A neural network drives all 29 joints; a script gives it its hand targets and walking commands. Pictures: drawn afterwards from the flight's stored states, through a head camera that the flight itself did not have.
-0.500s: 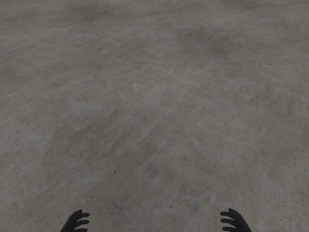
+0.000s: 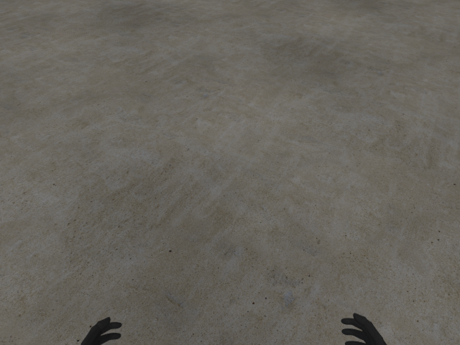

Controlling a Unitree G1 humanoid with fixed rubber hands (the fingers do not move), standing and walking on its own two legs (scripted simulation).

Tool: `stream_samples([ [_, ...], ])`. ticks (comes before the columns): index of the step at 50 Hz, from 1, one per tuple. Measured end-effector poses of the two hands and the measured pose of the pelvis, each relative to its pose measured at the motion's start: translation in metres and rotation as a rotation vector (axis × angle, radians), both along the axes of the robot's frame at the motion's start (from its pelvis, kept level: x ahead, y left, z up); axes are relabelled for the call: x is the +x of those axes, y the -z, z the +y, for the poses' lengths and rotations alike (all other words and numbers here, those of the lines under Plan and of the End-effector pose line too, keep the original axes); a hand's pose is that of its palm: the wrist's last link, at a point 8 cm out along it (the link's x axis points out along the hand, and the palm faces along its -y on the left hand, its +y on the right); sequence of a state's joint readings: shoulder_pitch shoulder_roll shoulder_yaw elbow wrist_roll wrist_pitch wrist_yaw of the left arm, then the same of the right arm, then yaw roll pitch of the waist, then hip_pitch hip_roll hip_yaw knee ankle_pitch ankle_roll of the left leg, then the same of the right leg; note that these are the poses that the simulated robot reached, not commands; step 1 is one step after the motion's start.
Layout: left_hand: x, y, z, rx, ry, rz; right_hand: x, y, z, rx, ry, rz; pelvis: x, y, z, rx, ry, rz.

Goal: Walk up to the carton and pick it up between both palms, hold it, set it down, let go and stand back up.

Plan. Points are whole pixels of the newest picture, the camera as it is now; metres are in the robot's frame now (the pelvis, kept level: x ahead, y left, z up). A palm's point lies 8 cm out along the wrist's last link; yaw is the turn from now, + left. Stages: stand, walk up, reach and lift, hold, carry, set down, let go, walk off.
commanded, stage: stand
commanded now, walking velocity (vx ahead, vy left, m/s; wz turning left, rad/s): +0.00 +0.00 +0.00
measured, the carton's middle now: out of the picture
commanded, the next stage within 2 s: none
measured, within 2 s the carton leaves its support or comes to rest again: neither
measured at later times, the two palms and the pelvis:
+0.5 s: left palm out of the picture +0.12 +0.24 -0.08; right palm out of the picture +0.11 -0.26 -0.08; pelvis -0.01 +0.00 +0.00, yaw +0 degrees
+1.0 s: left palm out of the picture +0.11 +0.24 -0.08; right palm out of the picture +0.11 -0.26 -0.08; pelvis -0.01 +0.00 +0.01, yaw -1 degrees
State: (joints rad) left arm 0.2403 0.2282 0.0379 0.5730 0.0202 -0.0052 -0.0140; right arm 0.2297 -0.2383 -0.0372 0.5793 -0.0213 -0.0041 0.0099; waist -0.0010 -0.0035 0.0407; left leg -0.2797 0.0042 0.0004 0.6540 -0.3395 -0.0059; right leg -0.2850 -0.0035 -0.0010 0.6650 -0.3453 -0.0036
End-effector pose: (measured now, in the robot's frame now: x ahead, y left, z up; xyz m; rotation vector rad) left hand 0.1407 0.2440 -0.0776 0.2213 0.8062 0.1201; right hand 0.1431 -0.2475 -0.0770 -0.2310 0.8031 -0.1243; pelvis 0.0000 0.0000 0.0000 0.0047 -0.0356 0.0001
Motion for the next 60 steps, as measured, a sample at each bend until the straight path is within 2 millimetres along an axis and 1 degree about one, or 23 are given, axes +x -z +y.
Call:
stream_samples([
  [14, -0.012, 0.000, -0.004, 0.002, 0.003, 0.018, -0.022, 0.005, -0.006, 0.004, 0.012, 0.043, -0.007, -0.003, -0.003, 0.000, 0.002, -0.003],
  [22, -0.016, 0.000, -0.004, 0.004, 0.003, 0.023, -0.030, 0.007, -0.008, 0.001, 0.018, 0.065, -0.008, -0.003, -0.004, 0.001, 0.003, -0.005],
  [60, -0.031, 0.004, 0.001, 0.009, 0.002, 0.071, -0.041, 0.007, -0.010, -0.007, 0.027, 0.092, -0.011, -0.005, -0.002, 0.000, 0.013, -0.004],
])
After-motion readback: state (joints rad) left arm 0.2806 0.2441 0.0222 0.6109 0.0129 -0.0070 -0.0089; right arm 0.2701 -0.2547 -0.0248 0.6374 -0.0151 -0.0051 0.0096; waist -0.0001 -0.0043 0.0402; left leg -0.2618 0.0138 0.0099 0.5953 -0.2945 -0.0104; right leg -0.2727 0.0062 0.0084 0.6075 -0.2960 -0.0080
